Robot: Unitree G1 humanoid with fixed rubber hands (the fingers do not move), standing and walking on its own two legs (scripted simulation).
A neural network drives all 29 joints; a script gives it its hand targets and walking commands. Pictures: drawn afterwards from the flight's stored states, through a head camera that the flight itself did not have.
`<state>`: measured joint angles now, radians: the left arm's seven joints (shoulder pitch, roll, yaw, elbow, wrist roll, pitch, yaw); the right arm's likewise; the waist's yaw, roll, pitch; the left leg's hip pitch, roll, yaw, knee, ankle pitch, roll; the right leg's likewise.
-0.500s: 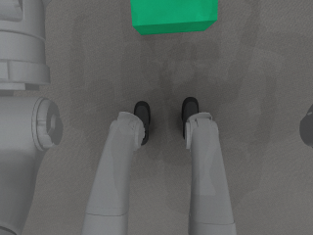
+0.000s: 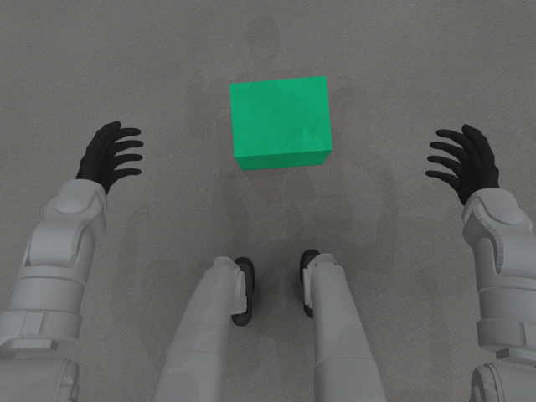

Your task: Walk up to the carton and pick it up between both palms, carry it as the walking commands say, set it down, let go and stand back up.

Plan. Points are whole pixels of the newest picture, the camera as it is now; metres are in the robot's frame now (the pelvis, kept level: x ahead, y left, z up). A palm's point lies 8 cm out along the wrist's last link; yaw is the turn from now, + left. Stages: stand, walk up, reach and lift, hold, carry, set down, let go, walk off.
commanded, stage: let go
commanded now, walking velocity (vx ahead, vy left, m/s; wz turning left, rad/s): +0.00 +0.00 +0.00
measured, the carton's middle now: (279, 128) +0.60 +0.00 -0.59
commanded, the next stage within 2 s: stand in 0.94 s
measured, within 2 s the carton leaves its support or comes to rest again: neither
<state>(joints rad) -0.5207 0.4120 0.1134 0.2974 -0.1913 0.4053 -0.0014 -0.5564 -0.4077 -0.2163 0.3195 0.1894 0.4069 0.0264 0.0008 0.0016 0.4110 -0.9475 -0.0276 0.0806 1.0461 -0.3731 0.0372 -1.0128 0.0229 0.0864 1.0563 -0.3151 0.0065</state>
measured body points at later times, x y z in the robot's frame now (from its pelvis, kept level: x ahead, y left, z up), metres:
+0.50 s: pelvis +0.08 +0.01 +0.07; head +0.13 +0.00 +0.52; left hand +0.25 +0.24 -0.02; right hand +0.25 -0.25 -0.02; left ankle +0.07 +0.10 -0.65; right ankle +0.11 -0.12 -0.65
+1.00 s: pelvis +0.10 +0.01 +0.08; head +0.10 +0.01 +0.53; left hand +0.27 +0.26 -0.01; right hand +0.25 -0.25 -0.01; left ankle +0.07 +0.10 -0.65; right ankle +0.11 -0.12 -0.65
